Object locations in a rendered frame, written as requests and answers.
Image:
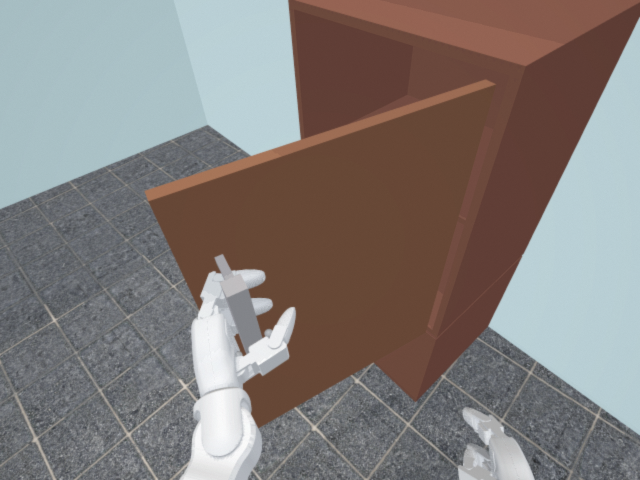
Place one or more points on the robot right hand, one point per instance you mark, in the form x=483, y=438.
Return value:
x=505, y=459

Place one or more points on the cupboard door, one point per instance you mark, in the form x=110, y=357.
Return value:
x=351, y=226

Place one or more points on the robot left hand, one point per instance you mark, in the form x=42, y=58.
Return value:
x=214, y=345

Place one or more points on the handle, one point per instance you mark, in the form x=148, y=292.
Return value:
x=240, y=304

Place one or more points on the robot left forearm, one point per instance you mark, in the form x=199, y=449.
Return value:
x=226, y=443

